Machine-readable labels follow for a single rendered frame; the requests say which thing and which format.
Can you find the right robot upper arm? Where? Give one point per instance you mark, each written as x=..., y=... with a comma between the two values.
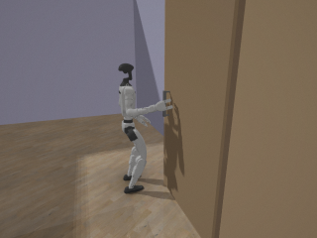
x=129, y=93

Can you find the handle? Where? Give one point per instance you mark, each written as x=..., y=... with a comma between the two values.
x=164, y=98

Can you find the right robot hand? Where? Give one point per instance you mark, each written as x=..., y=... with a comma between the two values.
x=160, y=106

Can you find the left robot hand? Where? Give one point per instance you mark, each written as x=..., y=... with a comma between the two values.
x=140, y=120

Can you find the robot left shin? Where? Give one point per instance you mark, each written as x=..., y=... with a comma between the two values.
x=132, y=161

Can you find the robot right foot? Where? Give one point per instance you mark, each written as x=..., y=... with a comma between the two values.
x=134, y=189

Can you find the wardrobe door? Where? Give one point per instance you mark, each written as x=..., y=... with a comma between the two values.
x=199, y=49
x=268, y=182

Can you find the right robot forearm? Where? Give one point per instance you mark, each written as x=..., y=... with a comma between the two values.
x=141, y=111

